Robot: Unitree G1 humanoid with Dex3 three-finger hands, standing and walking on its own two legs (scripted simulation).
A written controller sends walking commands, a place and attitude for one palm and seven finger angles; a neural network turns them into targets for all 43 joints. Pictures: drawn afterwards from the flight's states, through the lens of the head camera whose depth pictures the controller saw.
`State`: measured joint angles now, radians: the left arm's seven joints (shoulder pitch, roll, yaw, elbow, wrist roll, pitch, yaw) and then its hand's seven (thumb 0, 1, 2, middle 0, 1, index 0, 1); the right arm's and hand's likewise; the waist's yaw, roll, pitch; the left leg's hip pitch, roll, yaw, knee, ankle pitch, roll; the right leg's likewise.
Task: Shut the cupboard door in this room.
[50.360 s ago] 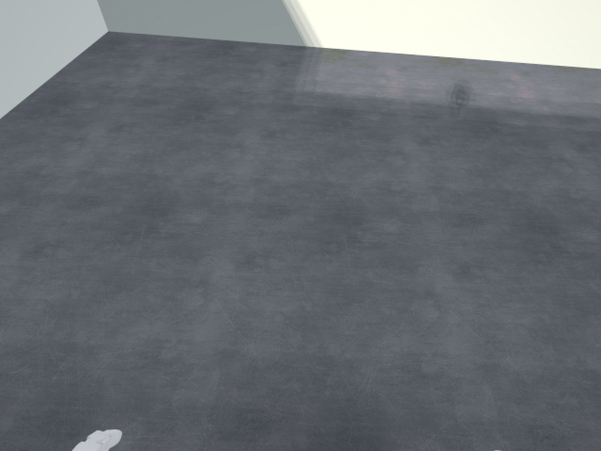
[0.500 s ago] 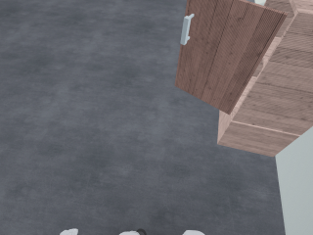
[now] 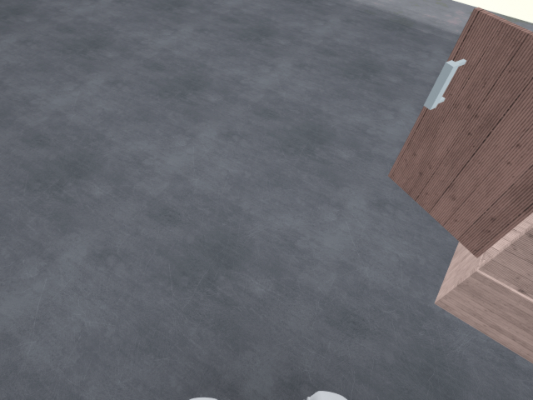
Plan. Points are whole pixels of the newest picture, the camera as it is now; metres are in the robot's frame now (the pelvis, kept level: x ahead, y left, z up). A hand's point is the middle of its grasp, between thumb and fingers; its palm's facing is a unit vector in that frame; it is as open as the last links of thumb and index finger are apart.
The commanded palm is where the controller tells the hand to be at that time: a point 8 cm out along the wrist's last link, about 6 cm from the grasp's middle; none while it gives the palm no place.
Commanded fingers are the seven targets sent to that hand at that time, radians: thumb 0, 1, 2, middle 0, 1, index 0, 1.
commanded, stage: walk to a spot facing it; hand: left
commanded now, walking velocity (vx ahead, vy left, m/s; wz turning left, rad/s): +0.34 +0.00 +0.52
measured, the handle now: (445, 84) +0.88 -0.44 +0.00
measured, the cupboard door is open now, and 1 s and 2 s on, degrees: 67 67 67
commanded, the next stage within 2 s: turn to face it in 0.74 s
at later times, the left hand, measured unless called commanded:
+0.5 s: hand out of the picture +0.04 +0.14 -0.15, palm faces +0.41 -0.90 -0.17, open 7.4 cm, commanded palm none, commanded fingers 0.00 0.90 0.90 -0.20 -0.30 -0.20 -0.30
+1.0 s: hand (127, 312) +0.28 +0.27 -0.15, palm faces +0.40 -0.88 -0.25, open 7.4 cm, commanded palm none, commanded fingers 0.00 0.90 0.90 -0.20 -0.30 -0.20 -0.30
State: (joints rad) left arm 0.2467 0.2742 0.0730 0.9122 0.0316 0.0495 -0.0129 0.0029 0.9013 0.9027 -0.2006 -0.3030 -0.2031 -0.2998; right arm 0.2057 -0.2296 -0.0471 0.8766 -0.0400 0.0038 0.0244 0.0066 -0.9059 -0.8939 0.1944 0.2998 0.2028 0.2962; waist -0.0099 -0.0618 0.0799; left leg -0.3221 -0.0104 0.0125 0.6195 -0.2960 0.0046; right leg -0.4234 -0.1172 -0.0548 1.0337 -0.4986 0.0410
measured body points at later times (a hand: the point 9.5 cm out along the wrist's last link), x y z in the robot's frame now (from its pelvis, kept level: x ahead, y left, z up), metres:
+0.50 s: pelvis +0.12 -0.01 +0.02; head +0.15 +0.01 +0.47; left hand +0.02 +0.19 -0.13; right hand +0.31 -0.20 -0.11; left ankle +0.15 +0.15 -0.68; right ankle +0.10 -0.14 -0.72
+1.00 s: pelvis +0.28 +0.06 +0.00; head +0.31 +0.05 +0.45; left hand +0.25 +0.32 -0.13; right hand +0.38 -0.16 -0.16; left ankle +0.18 +0.16 -0.71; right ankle +0.38 +0.00 -0.72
